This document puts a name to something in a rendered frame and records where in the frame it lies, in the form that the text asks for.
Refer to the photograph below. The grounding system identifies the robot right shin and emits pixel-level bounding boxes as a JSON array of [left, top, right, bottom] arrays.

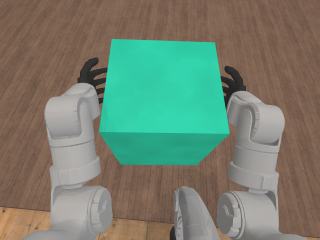
[[174, 186, 188, 240]]

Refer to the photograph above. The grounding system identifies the left robot forearm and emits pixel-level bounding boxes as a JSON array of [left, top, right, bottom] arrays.
[[44, 83, 101, 223]]

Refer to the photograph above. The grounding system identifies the right robot forearm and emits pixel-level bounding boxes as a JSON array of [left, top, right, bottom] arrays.
[[226, 91, 285, 226]]

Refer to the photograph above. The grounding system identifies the carton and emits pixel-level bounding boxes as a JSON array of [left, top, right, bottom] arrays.
[[99, 39, 230, 165]]

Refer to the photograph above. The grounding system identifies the robot left upper arm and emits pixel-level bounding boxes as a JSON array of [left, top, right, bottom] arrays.
[[20, 185, 113, 240]]

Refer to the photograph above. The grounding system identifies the robot right upper arm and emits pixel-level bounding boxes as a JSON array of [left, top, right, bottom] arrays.
[[216, 190, 308, 240]]

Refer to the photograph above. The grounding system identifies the robot left hand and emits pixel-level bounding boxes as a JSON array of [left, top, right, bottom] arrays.
[[77, 57, 108, 104]]

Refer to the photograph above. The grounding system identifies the robot right hand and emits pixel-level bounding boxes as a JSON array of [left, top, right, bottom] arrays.
[[220, 65, 246, 109]]

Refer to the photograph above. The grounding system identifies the robot right thigh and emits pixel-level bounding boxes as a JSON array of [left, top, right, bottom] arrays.
[[173, 187, 221, 240]]

